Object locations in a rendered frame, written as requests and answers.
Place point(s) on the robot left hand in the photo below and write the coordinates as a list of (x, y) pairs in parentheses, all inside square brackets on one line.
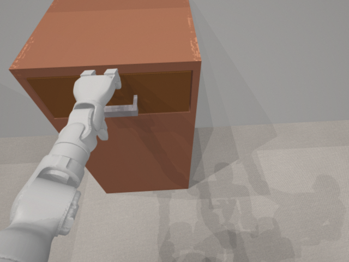
[(99, 88)]

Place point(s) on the cabinet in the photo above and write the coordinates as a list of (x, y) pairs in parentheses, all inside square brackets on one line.
[(147, 152)]

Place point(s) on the handle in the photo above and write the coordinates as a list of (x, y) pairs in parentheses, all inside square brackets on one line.
[(122, 110)]

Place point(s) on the drawer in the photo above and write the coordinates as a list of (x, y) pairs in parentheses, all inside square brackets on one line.
[(156, 91)]

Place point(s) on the left robot upper arm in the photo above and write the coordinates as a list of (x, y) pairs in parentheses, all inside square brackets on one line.
[(47, 209)]

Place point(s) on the left robot forearm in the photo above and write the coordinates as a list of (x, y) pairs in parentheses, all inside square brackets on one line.
[(66, 161)]

